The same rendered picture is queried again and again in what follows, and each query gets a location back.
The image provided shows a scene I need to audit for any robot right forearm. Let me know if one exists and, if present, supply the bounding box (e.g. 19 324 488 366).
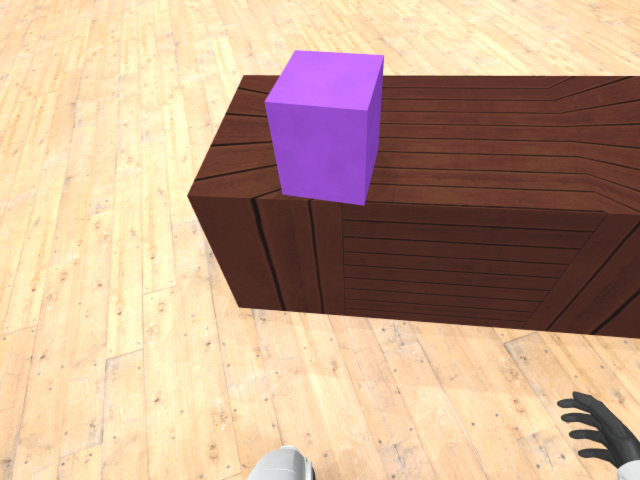
617 460 640 480

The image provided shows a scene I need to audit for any carton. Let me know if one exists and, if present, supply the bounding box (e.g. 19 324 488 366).
265 50 384 206

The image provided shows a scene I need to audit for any robot right hand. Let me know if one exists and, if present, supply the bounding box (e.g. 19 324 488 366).
557 391 640 469

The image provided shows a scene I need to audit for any pedestal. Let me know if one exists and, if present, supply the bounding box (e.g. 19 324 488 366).
187 75 640 339

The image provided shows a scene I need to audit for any left robot thigh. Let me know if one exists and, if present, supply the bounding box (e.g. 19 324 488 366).
247 449 313 480

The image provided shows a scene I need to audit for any left robot shin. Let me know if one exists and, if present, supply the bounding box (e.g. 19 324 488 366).
279 445 302 455

